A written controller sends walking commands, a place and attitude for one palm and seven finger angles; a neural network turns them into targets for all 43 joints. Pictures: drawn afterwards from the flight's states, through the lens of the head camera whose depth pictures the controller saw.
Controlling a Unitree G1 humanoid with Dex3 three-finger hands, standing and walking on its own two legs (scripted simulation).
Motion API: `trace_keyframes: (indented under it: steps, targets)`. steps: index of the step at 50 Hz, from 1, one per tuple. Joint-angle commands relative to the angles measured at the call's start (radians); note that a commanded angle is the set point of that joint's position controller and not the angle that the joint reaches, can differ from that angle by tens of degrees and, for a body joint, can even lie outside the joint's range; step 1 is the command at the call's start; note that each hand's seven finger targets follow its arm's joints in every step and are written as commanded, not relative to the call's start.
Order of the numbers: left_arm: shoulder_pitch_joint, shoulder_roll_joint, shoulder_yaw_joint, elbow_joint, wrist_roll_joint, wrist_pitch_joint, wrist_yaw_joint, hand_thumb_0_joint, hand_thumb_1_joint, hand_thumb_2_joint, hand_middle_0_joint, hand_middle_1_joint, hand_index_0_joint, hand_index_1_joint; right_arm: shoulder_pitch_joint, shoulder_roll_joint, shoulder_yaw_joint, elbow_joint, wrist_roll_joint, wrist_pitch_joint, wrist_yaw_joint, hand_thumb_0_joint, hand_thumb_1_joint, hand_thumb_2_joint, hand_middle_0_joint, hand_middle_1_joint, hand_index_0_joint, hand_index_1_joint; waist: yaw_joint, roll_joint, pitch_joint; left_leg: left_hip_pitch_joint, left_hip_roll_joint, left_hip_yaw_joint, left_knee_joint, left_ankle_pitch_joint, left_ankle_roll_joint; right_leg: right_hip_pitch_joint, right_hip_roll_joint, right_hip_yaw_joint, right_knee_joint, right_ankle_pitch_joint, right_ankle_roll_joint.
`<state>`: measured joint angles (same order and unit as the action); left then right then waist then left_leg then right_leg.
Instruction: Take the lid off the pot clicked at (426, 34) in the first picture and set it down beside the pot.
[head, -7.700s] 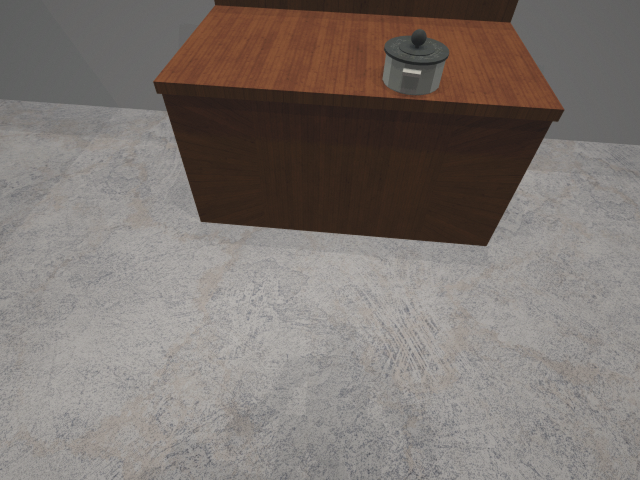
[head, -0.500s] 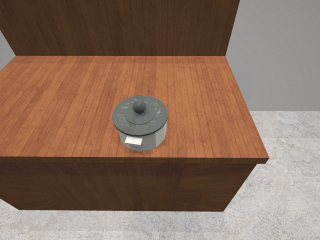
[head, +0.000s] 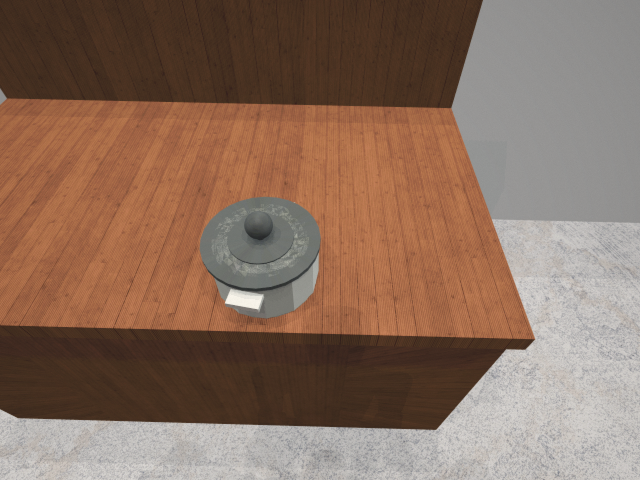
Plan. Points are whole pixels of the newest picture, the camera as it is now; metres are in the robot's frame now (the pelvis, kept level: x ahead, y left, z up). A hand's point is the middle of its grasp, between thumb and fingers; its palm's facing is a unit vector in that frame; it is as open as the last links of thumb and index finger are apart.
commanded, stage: come to a stop and stand still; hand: left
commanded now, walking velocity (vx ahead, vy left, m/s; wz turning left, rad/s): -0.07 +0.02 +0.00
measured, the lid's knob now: (258, 225) +0.47 +0.13 +0.03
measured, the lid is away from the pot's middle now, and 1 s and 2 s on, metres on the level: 0.00 0.00 0.00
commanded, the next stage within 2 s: look again from close up in 0.74 s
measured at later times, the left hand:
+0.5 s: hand out of the picture +0.01 +0.23 -0.17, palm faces -0.01 -0.97 -0.23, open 7.3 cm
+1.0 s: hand out of the picture -0.03 +0.21 -0.18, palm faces +0.00 -0.99 -0.17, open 7.3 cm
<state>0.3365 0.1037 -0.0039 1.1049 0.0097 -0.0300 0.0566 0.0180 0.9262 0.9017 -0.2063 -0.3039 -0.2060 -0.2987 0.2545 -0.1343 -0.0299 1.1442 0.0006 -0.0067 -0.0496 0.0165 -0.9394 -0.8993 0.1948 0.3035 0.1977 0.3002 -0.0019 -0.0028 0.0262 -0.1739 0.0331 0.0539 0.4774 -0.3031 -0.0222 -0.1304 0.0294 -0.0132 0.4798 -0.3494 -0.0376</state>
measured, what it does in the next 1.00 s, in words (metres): stands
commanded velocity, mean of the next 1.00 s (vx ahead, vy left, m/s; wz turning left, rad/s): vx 0.00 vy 0.00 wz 0.00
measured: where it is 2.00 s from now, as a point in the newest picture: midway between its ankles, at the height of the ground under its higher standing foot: outside the picture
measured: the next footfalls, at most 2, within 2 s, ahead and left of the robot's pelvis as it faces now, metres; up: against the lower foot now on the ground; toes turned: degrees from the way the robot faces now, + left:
none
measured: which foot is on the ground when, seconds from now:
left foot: down 0.00-1.00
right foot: down 0.00-1.00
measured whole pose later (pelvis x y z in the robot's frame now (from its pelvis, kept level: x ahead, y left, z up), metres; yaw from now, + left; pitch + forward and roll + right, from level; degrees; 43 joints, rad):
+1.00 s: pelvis -0.02 +0.04 +0.00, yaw +0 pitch +0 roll +0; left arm 0.32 0.17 -0.03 1.07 0.01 0.00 0.04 0.00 0.91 0.90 -0.20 -0.30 -0.20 -0.30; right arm 0.26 -0.15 0.01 1.09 0.00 -0.02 -0.03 0.00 -0.92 -0.90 0.20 0.30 0.20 0.30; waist 0.01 -0.04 0.04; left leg -0.21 -0.02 0.06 0.49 -0.29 0.04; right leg -0.15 -0.02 0.01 0.48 -0.33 0.02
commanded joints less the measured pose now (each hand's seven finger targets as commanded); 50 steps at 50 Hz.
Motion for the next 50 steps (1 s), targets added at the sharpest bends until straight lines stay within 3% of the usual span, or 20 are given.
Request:
trace_keyframes:
  steps: [1, 5, 6, 7, 8, 9, 10, 12, 14, 15, 18, 25, 35, 50]
  targets:
    - [0.087, 0.145, 0.031, -0.049, -0.003, -0.008, 0.011, 0.000, 0.900, 0.900, -0.200, -0.300, -0.200, -0.300, 0.056, -0.068, -0.007, -0.044, 0.002, -0.007, 0.002, 0.000, -0.900, -0.900, 0.200, 0.300, 0.200, 0.300, 0.001, 0.021, -0.037, 0.074, 0.080, -0.059, -0.015, 0.492, 0.032, -0.015, -0.172, 0.108, -0.031, 0.767, 0.006]
    - [0.064, 0.152, 0.025, -0.059, -0.002, -0.007, 0.008, 0.000, 0.900, 0.900, -0.200, -0.300, -0.200, -0.300, 0.048, -0.078, -0.004, -0.054, -0.001, -0.006, 0.011, 0.000, -0.900, -0.900, 0.200, 0.300, 0.200, 0.300, 0.001, -0.027, -0.061, 0.096, 0.086, -0.068, -0.037, 0.451, 0.039, -0.012, -0.165, 0.103, -0.060, 0.667, 0.005]
    - [0.116, 0.189, 0.041, -0.045, 0.014, -0.017, 0.035, 0.000, 0.900, 0.900, -0.200, -0.300, -0.200, -0.300, -0.069, -0.144, -0.014, -0.154, 0.003, -0.009, 0.017, 0.000, -0.900, -0.900, 0.200, 0.300, 0.200, 0.300, 0.032, -0.116, 0.028, -0.054, 0.066, 0.001, 0.203, 0.269, 0.013, -0.048, -0.214, 0.179, -0.094, 1.011, 0.076]
    - [0.071, 0.213, 0.041, -0.103, 0.014, -0.022, 0.025, 0.000, 0.900, 0.900, -0.200, -0.300, -0.200, -0.300, -0.021, -0.085, -0.008, -0.187, -0.002, 0.005, 0.028, 0.000, -0.900, -0.900, 0.200, 0.300, 0.200, 0.300, -0.005, -0.166, -0.007, -0.148, 0.014, -0.055, 0.214, -0.065, 0.037, -0.004, -0.248, 0.210, -0.079, 0.876, 0.027]
    - [0.029, 0.192, 0.031, -0.128, 0.019, -0.024, 0.019, 0.000, 0.900, 0.900, -0.200, -0.300, -0.200, -0.300, -0.002, -0.085, -0.006, -0.192, -0.004, 0.005, 0.031, 0.000, -0.900, -0.900, 0.200, 0.300, 0.200, 0.300, -0.018, -0.112, -0.043, -0.137, 0.019, -0.045, 0.205, -0.088, 0.035, -0.022, -0.240, 0.195, -0.074, 0.707, -0.045]
    - [-0.006, 0.204, 0.030, -0.153, 0.016, -0.026, 0.013, 0.000, 0.900, 0.900, -0.200, -0.300, -0.200, -0.300, 0.019, -0.080, -0.006, -0.191, -0.005, 0.004, 0.036, 0.000, -0.900, -0.900, 0.200, 0.300, 0.200, 0.300, -0.036, -0.083, -0.068, -0.100, 0.006, -0.029, 0.143, -0.042, 0.030, -0.033, -0.216, 0.180, -0.063, 0.580, -0.075]
    - [-0.031, 0.213, 0.031, -0.164, 0.009, -0.018, 0.006, 0.000, 0.900, 0.900, -0.200, -0.300, -0.200, -0.300, 0.033, -0.081, -0.003, -0.188, -0.009, 0.007, 0.042, 0.000, -0.900, -0.900, 0.200, 0.300, 0.200, 0.300, -0.034, -0.037, -0.096, -0.028, -0.006, -0.014, 0.099, 0.023, 0.022, -0.071, -0.203, 0.170, -0.050, 0.428, -0.079]
    - [-0.053, 0.195, 0.028, -0.192, 0.005, -0.005, 0.004, 0.000, 0.900, 0.900, -0.200, -0.300, -0.200, -0.300, 0.040, -0.118, -0.005, -0.204, -0.015, 0.003, 0.041, 0.000, -0.900, -0.900, 0.200, 0.300, 0.200, 0.300, -0.040, 0.009, 0.010, -0.045, 0.042, -0.075, 0.032, 0.042, 0.041, -0.211, -0.143, 0.147, -0.061, 0.107, -0.041]
    - [-0.040, 0.187, 0.023, -0.193, 0.010, 0.011, -0.001, 0.000, 0.900, 0.900, -0.200, -0.300, -0.200, -0.300, 0.023, -0.141, 0.000, -0.213, -0.019, -0.005, 0.041, 0.000, -0.900, -0.900, 0.200, 0.300, 0.200, 0.300, -0.016, 0.088, 0.063, -0.130, 0.074, -0.147, -0.038, 0.019, 0.068, -0.197, -0.081, 0.103, -0.036, -0.025, -0.020]
    - [-0.030, 0.189, 0.021, -0.186, 0.009, 0.019, -0.005, 0.000, 0.900, 0.900, -0.200, -0.300, -0.200, -0.300, 0.008, -0.147, 0.003, -0.221, -0.020, -0.006, 0.040, 0.000, -0.900, -0.900, 0.200, 0.300, 0.200, 0.300, 0.000, 0.120, 0.064, -0.141, 0.087, -0.177, -0.076, -0.003, 0.080, -0.184, -0.063, 0.071, -0.013, -0.027, -0.011]
    - [0.005, 0.173, 0.013, -0.178, 0.011, 0.019, -0.008, 0.000, 0.900, 0.900, -0.200, -0.300, -0.200, -0.300, 0.004, -0.164, 0.007, -0.230, -0.016, -0.012, 0.037, 0.000, -0.900, -0.900, 0.200, 0.300, 0.200, 0.300, 0.016, 0.032, 0.058, -0.167, 0.088, -0.195, -0.105, -0.036, 0.090, -0.140, -0.062, 0.065, -0.012, 0.007, -0.005]
    - [0.000, 0.193, 0.014, -0.168, 0.007, 0.020, -0.013, 0.000, 0.900, 0.900, -0.200, -0.300, -0.200, -0.300, 0.034, -0.155, 0.014, -0.202, -0.012, -0.024, 0.031, 0.000, -0.900, -0.900, 0.200, 0.300, 0.200, 0.300, 0.010, 0.013, 0.008, -0.077, 0.076, -0.164, -0.092, 0.113, 0.083, -0.119, -0.084, 0.071, -0.023, 0.097, -0.003]
    - [0.027, 0.187, 0.007, -0.116, 0.003, 0.016, -0.012, 0.000, 0.900, 0.900, -0.200, -0.300, -0.200, -0.300, 0.058, -0.139, 0.017, -0.140, -0.004, -0.030, 0.023, 0.000, -0.900, -0.900, 0.200, 0.300, 0.200, 0.300, 0.009, 0.018, -0.001, -0.015, 0.068, -0.135, -0.068, 0.249, 0.079, -0.094, -0.108, 0.076, -0.047, 0.196, 0.003]
    - [0.057, 0.164, -0.001, -0.063, 0.002, 0.010, -0.008, 0.000, 0.900, 0.900, -0.200, -0.300, -0.200, -0.300, 0.061, -0.119, 0.017, -0.080, -0.001, -0.031, 0.017, 0.000, -0.900, -0.900, 0.200, 0.300, 0.200, 0.300, 0.009, -0.002, 0.008, 0.031, 0.067, -0.124, -0.068, 0.313, 0.078, -0.080, -0.123, 0.079, -0.072, 0.266, 0.003]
